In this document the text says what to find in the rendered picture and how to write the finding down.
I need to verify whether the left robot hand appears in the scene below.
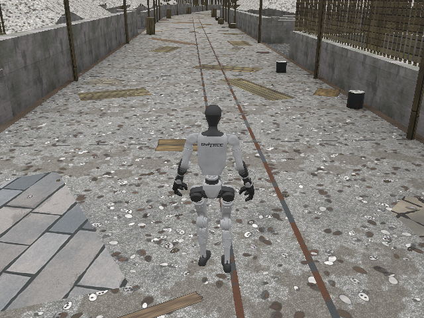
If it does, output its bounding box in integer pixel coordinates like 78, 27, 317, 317
172, 181, 187, 196

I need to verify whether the right robot forearm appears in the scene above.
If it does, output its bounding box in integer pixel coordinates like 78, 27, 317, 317
238, 161, 252, 187

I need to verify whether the robot right upper arm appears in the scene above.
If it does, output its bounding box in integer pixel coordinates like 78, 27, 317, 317
227, 134, 244, 171

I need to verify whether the left robot thigh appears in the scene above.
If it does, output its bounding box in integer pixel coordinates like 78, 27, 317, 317
189, 185, 209, 229

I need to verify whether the humanoid robot head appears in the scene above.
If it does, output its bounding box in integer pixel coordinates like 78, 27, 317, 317
201, 105, 224, 136

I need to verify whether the robot left upper arm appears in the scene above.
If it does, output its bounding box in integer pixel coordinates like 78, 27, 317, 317
180, 133, 199, 169

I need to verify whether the left robot forearm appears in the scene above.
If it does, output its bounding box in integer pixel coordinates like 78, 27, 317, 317
174, 159, 187, 184

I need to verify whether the right robot hand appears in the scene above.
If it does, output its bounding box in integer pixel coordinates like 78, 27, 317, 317
239, 185, 254, 201

